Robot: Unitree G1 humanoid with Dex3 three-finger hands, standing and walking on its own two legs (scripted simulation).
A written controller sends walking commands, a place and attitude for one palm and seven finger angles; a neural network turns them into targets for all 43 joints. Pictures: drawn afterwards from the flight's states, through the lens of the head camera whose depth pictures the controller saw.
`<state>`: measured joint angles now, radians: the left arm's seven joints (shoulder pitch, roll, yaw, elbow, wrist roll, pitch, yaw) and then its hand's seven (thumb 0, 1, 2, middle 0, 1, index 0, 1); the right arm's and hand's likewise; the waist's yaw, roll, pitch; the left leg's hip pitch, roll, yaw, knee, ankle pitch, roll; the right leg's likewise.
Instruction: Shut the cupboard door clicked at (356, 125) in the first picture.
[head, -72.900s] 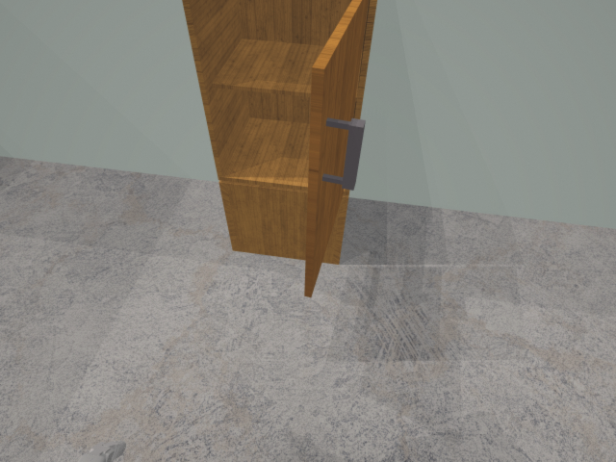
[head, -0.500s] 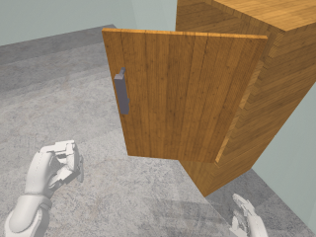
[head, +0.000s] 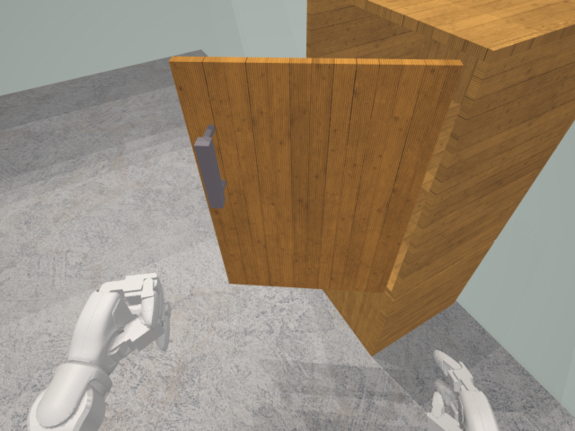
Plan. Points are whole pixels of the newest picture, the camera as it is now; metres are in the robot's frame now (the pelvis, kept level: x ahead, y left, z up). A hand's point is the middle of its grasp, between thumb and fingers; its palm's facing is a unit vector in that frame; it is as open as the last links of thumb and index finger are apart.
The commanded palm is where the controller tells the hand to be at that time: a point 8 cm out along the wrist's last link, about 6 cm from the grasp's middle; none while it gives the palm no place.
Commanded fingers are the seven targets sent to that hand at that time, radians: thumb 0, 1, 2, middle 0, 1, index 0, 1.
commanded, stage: bring the fist close to the handle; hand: left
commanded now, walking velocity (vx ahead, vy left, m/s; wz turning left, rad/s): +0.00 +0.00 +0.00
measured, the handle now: (214, 167) +0.50 +0.17 +0.10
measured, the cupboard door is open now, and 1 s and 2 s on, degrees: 56 56 50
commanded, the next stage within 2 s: push the door shut along its arc in 1.36 s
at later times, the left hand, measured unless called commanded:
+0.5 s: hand (185, 250) +0.32 +0.17 +0.11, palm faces +0.02 -1.00 -0.02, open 3.1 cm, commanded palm +0.30 +0.21 +0.10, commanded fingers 0.00 0.90 0.90 -1.30 -1.50 -1.30 -1.50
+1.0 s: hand (223, 211) +0.40 +0.13 +0.10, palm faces +0.00 -1.00 -0.02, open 3.1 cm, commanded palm +0.37 +0.19 +0.10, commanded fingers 0.00 0.90 0.90 -1.30 -1.50 -1.30 -1.50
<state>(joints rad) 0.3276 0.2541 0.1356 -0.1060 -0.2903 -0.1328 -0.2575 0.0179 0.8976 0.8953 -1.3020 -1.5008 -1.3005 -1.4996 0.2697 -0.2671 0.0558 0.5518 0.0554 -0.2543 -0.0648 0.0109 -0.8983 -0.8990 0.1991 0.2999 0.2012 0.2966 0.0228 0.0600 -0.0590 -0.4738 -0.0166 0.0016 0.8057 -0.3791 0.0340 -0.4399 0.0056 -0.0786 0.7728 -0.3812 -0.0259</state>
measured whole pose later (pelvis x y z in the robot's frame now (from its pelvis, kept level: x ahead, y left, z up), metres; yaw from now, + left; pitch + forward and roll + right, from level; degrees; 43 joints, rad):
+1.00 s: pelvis +0.00 +0.00 +0.00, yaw -1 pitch +6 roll +0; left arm -0.44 0.22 0.13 0.59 -0.17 -0.16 -0.06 0.02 0.90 0.90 -1.30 -1.50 -1.30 -1.50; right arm 0.27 -0.25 0.04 0.64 0.05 -0.11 -0.04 0.01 -0.90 -0.90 0.20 0.30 0.20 0.30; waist -0.04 0.03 -0.05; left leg -0.52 -0.02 0.03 0.77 -0.36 0.04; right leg -0.51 0.01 -0.05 0.77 -0.37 -0.02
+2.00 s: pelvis -0.01 +0.00 -0.01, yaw -2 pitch +11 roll -1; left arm -0.84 0.37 0.21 1.10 -0.18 -0.32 -0.24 0.02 0.90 0.90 -1.32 -1.50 -1.31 -1.50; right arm 0.35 -0.29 0.03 0.68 0.05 -0.07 -0.04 0.01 -0.90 -0.90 0.20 0.30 0.20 0.30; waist -0.10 0.03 -0.06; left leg -0.68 -0.01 0.02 0.85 -0.37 0.04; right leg -0.66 0.01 -0.06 0.83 -0.37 -0.03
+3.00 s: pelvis +0.00 +0.00 -0.03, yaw -2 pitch +21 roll -3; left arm -1.26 0.53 0.22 1.36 -0.10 -0.24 -0.39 0.04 0.90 0.93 -1.30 -1.50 -1.30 -1.50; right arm 0.40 -0.31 0.03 0.69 0.01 -0.06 -0.03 0.00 -0.90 -0.90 0.20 0.30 0.20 0.30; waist -0.23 0.05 -0.07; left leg -0.92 0.02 0.00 0.98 -0.42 0.04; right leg -0.88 0.04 -0.08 0.91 -0.39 -0.03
